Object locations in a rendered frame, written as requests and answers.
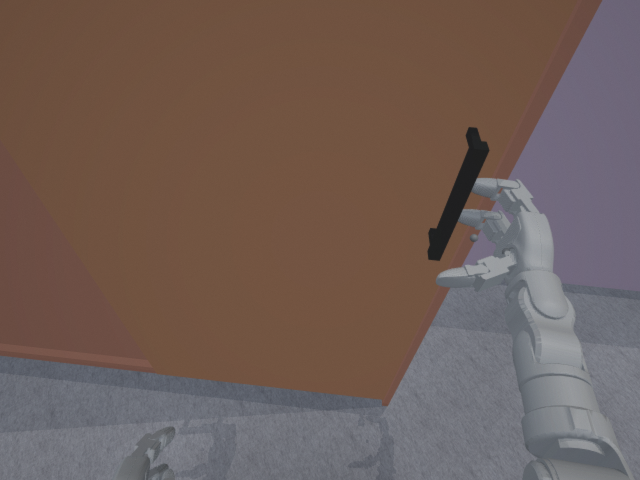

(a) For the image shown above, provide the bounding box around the right robot hand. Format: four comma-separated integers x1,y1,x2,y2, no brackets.
436,178,554,292

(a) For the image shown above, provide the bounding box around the right robot forearm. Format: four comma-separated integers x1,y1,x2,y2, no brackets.
504,270,635,480

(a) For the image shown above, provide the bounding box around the handle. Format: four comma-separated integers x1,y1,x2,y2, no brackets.
428,127,489,261

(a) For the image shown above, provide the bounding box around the right robot upper arm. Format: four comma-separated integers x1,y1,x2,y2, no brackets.
522,457,630,480

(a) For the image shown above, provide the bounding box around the left robot hand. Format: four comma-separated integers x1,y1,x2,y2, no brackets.
112,426,175,480

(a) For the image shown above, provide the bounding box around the wardrobe door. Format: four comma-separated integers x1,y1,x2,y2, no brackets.
0,140,147,360
0,0,578,400

